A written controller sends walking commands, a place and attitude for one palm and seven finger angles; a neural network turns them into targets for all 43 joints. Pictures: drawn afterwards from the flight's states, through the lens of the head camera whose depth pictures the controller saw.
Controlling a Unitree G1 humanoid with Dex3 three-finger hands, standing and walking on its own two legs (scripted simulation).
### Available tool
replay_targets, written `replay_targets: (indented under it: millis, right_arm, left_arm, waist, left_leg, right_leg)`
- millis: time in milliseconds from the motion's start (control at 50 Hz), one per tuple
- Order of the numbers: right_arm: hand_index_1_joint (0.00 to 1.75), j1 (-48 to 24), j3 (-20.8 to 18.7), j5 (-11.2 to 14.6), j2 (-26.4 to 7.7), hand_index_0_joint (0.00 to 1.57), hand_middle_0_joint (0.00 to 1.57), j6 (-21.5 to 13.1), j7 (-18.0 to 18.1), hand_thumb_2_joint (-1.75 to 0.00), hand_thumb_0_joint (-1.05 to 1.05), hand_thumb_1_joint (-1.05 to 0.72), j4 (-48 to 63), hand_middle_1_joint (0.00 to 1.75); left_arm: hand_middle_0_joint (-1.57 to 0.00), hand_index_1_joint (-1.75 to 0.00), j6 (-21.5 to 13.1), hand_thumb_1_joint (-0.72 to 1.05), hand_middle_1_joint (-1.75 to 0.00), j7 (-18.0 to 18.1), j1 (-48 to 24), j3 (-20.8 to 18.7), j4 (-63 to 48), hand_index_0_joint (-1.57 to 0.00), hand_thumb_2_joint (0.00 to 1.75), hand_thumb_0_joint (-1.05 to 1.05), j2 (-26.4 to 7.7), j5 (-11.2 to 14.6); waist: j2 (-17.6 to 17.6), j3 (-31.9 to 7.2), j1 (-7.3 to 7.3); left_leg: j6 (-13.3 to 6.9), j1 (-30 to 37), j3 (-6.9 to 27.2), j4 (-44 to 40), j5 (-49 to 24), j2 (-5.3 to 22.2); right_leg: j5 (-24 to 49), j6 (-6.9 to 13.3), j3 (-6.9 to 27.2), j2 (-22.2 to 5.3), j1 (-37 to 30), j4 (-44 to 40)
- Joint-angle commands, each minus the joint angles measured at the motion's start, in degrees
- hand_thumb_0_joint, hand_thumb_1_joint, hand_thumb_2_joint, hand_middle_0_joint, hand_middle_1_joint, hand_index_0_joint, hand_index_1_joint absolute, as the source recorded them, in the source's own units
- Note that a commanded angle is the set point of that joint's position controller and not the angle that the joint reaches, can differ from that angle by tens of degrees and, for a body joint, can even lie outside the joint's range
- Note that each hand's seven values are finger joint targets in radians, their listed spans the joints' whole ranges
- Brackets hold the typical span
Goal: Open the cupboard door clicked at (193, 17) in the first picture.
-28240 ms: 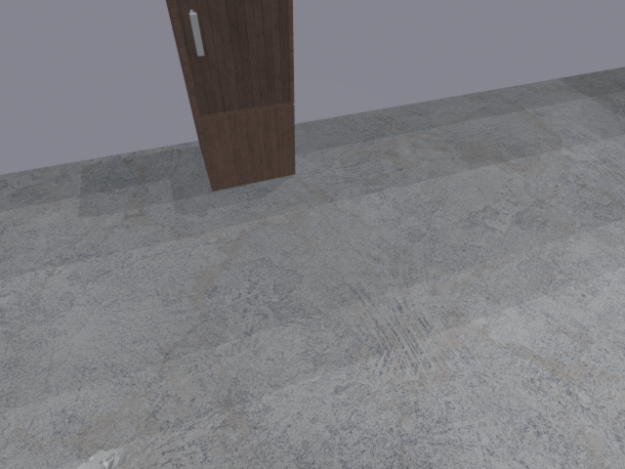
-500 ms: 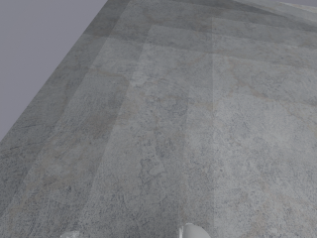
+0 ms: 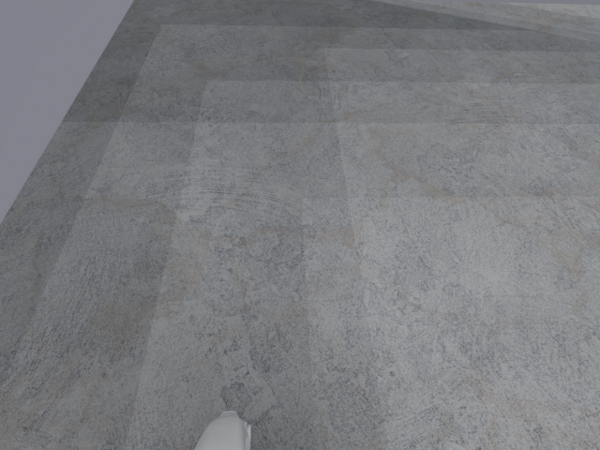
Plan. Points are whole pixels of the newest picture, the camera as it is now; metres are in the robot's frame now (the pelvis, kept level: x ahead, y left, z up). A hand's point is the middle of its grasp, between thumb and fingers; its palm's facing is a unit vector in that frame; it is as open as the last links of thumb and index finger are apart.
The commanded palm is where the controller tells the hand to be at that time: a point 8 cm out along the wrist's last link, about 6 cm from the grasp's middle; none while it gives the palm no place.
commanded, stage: turn to face it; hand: left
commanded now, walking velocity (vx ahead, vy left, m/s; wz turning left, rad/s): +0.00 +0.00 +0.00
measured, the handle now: out of the picture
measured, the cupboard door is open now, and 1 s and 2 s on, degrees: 44 44 44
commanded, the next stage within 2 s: none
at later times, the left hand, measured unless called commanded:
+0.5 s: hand (171, 391) +0.22 +0.22 -0.17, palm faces +0.16 -0.97 -0.20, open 7.4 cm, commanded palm none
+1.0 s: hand out of the picture +0.12 +0.21 -0.20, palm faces +0.49 -0.83 -0.26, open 7.4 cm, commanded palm none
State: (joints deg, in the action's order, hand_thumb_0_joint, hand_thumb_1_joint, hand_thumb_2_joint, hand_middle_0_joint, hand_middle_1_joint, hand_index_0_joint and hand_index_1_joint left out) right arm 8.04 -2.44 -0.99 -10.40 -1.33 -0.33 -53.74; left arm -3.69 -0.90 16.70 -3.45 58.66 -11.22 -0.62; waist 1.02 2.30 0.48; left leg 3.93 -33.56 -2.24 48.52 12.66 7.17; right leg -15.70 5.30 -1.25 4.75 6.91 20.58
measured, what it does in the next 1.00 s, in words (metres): walks ahead, turning left: left foot, then right foot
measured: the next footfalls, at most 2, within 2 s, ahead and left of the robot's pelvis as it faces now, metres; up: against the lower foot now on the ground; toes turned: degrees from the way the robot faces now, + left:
left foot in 0.14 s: +0.21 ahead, +0.13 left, +0.00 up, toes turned +5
right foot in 0.58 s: +0.20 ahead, -0.12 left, +0.00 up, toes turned +12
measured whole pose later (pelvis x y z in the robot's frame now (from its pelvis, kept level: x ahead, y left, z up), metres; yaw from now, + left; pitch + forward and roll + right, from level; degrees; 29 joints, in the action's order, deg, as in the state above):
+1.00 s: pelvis +0.18 +0.00 -0.02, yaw +29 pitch +1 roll +2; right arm 5.7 -3.3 -0.9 -14.4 1.4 -0.9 -50.0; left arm 2.6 0.7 13.9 -3.4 53.7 -15.1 -0.6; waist 3.9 5.2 -0.1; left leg -1.1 -21.0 -4.5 37.3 16.1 0.2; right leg -32.5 -3.0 -6.4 -6.6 20.1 57.7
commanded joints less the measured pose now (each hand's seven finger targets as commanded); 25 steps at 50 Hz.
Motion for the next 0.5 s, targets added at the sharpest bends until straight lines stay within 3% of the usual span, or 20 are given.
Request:
replay_targets:
  millis: [0,20,40,60,80,100,120,140,160,180,200,240,260,320,360,420,480]
  right_arm:
    - [0.3,-4.3,-0.5,0.1,-4.0,0.2,0.2,-1.7,-0.2,-0.9,0.0,-0.9,4.5,0.3]
    - [0.3,-3.7,-0.3,0.1,-3.8,0.2,0.2,-1.7,-0.1,-0.9,0.0,-0.9,3.8,0.3]
    - [0.3,-0.9,-0.3,0.1,-3.8,0.2,0.2,-1.9,0.1,-0.9,0.0,-0.9,2.3,0.3]
    - [0.3,3.7,-0.2,-0.1,-4.3,0.2,0.2,-2.0,0.5,-0.9,0.0,-0.9,0.2,0.3]
    - [0.3,10.3,-0.6,-0.2,-6.3,0.2,0.2,-2.2,0.8,-0.9,0.0,-0.9,-2.0,0.3]
    - [0.3,16.2,-1.2,-0.9,-10.8,0.2,0.2,-2.5,1.2,-0.9,0.0,-0.9,-3.3,0.3]
    - [0.3,20.1,-1.5,-0.9,-13.7,0.2,0.2,-2.2,1.6,-0.9,0.0,-0.9,-4.4,0.3]
    - [0.3,17.2,-1.1,-0.4,-13.0,0.2,0.2,-0.9,1.8,-0.9,0.0,-0.9,-3.7,0.3]
    - [0.3,12.9,-0.8,-0.3,-11.9,0.2,0.2,-0.8,2.2,-0.9,0.0,-0.9,-2.5,0.3]
    - [0.3,10.0,-0.3,-0.3,-9.6,0.2,0.2,-1.0,2.5,-0.9,0.0,-0.9,-2.2,0.3]
    - [0.3,8.4,0.2,-0.3,-8.3,0.2,0.2,-1.0,2.5,-0.9,0.0,-0.9,-1.6,0.3]
    - [0.3,5.7,0.0,-0.3,-8.8,0.2,0.2,-0.8,2.5,-0.9,0.0,-0.9,-0.9,0.3]
    - [0.3,5.1,-0.3,-0.3,-9.9,0.2,0.2,-0.5,2.4,-0.9,0.0,-0.9,-0.3,0.3]
    - [0.3,6.2,-1.2,-0.3,-10.8,0.2,0.2,0.3,2.1,-0.9,0.0,-0.9,0.0,0.3]
    - [0.3,6.7,-2.0,-0.5,-11.3,0.2,0.2,0.8,1.9,-0.9,0.0,-0.9,0.3,0.3]
    - [0.3,6.8,-2.7,-0.8,-12.0,0.2,0.2,1.5,1.6,-0.9,0.0,-0.9,0.7,0.3]
    - [0.3,5.7,-3.4,-0.7,-12.5,0.2,0.2,2.2,1.7,-0.9,0.0,-0.9,1.4,0.3]
  left_arm:
    - [-0.2,-0.3,-1.0,0.9,-0.3,1.0,4.9,-1.3,-1.3,-0.2,0.9,0.0,-8.0,-0.2]
    - [-0.2,-0.3,-1.0,0.9,-0.3,1.3,4.9,-1.0,-0.8,-0.2,0.9,0.0,-7.6,-0.3]
    - [-0.2,-0.3,-1.1,0.9,-0.3,1.6,4.4,-0.7,0.0,-0.2,0.9,0.0,-7.5,-0.3]
    - [-0.2,-0.3,-1.1,0.9,-0.3,1.7,3.9,-0.5,0.2,-0.2,0.9,0.0,-7.3,0.0]
    - [-0.2,-0.3,-1.0,0.9,-0.3,2.0,3.6,-0.4,0.3,-0.2,0.9,0.0,-7.1,0.2]
    - [-0.2,-0.3,-0.8,0.9,-0.3,2.2,6.2,0.0,0.2,-0.2,0.9,0.0,-5.5,0.6]
    - [-0.2,-0.3,-0.9,0.9,-0.3,2.2,9.6,1.1,0.3,-0.2,0.9,0.0,-2.7,1.4]
    - [-0.2,-0.3,-0.1,0.9,-0.3,2.6,7.6,1.4,-0.8,-0.2,0.9,0.0,-4.0,1.0]
    - [-0.2,-0.3,0.4,0.9,-0.3,2.7,5.4,1.1,-1.5,-0.2,0.9,0.0,-3.4,0.2]
    - [-0.2,-0.3,1.0,0.9,-0.3,2.6,2.6,0.9,-1.1,-0.2,0.9,0.0,-3.2,-0.2]
    - [-0.2,-0.3,1.8,0.9,-0.3,2.3,1.7,0.6,-1.2,-0.2,0.9,0.0,-3.6,-0.3]
    - [-0.2,-0.3,3.1,0.9,-0.3,1.7,2.5,0.3,-1.5,-0.2,0.9,0.0,-3.1,-0.3]
    - [-0.2,-0.3,3.5,0.9,-0.3,1.6,3.1,0.1,-1.7,-0.2,0.9,0.0,-3.2,-0.2]
    - [-0.2,-0.3,4.2,0.9,-0.3,1.7,0.5,-0.6,-3.5,-0.2,0.9,0.0,-3.2,-0.5]
    - [-0.2,-0.3,4.5,0.9,-0.3,1.7,-2.4,-0.9,-5.3,-0.2,0.9,0.0,-3.2,-0.6]
    - [-0.2,-0.3,4.7,0.9,-0.3,1.7,-5.5,-1.1,-7.6,-0.2,0.9,0.0,-3.5,-0.5]
    - [-0.2,-0.3,4.4,0.9,-0.3,1.8,-4.4,-1.3,-8.1,-0.2,0.9,0.0,-4.3,-0.1]
  waist:
    - [4.0,-1.4,1.53]
    - [4.3,-1.4,0.86]
    - [4.3,-2.2,-0.73]
    - [3.7,-3.4,-2.83]
    - [1.4,-6.8,-5.51]
    - [-6.3,-12.5,-6.54]
    - [-17.1,-17.4,-6.08]
    - [-12.6,-13.1,-4.65]
    - [-9.7,-6.2,-3.08]
    - [-11.9,-2.3,-2.1]
    - [-11.5,-0.4,-1.05]
    - [-9.2,-1.8,0.67]
    - [-8.9,-4.8,0.9]
    - [-7.1,-7.0,0.02]
    - [-7.4,-6.3,-0.56]
    - [-10.3,-5.5,-1.19]
    - [-11.7,-6.0,-0.16]
  left_leg:
    - [-1.1,-0.1,-1.8,-7.8,-0.5,-2.6]
    - [-1.8,3.0,-2.2,-10.0,-0.7,-3.3]
    - [-2.3,7.9,-3.4,-13.5,-2.3,-4.8]
    - [-3.2,15.3,-4.5,-17.2,-7.4,-6.6]
    - [-4.5,25.7,-2.4,-20.3,-16.5,-5.3]
    - [-9.9,38.8,10.1,-17.6,-33.0,4.8]
    - [-17.9,45.2,24.0,-21.2,-51.8,17.2]
    - [-20.1,37.5,24.6,-24.2,-47.0,17.8]
    - [-20.0,29.5,24.2,-27.2,-40.4,16.9]
    - [-17.6,22.3,22.4,-29.4,-36.0,13.6]
    - [-15.9,17.9,19.5,-30.4,-33.7,11.1]
    - [-13.9,16.0,14.8,-30.8,-28.0,7.9]
    - [-13.7,16.2,14.0,-30.6,-23.8,7.1]
    - [-13.5,17.0,16.2,-31.6,-13.4,5.7]
    - [-13.2,15.8,18.0,-32.3,-8.1,5.3]
    - [-13.1,15.6,20.9,-31.9,-4.6,4.5]
    - [-12.3,13.6,23.1,-29.3,-6.0,3.1]
  right_leg:
    - [39.5,5.6,11.0,-16.8,-8.3,-1.5]
    - [42.4,5.0,10.3,-16.9,-8.1,-0.4]
    - [45.9,3.8,8.2,-15.8,-7.7,2.2]
    - [48.0,1.9,5.3,-14.2,-5.4,5.9]
    - [43.7,-0.6,3.3,-12.4,-2.0,13.6]
    - [25.5,-3.6,0.0,-7.7,9.0,25.4]
    - [-15.7,-5.1,-2.4,-2.1,16.1,42.5]
    - [-20.2,-4.5,2.8,-4.0,16.4,47.1]
    - [-17.6,-5.6,2.9,-5.9,19.5,47.3]
    - [-15.0,-6.4,3.2,-7.6,19.5,46.4]
    - [-13.3,-6.9,3.2,-8.5,17.6,43.9]
    - [-10.5,-7.6,1.9,-8.1,14.9,38.9]
    - [-10.6,-7.7,1.0,-7.3,13.7,36.9]
    - [-8.3,-8.1,0.2,-6.3,15.1,34.3]
    - [-7.5,-8.4,0.0,-6.1,15.7,32.4]
    - [-8.5,-8.2,0.1,-5.3,14.8,26.6]
    - [-6.0,-7.6,0.2,-3.8,8.2,16.6]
